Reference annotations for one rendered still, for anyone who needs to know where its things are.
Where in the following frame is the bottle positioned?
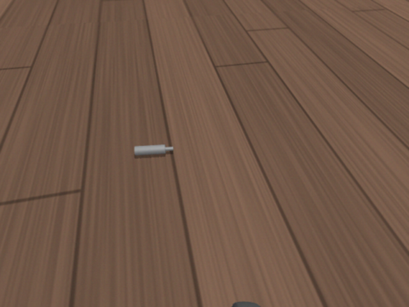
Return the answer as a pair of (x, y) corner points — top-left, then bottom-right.
(134, 145), (173, 155)

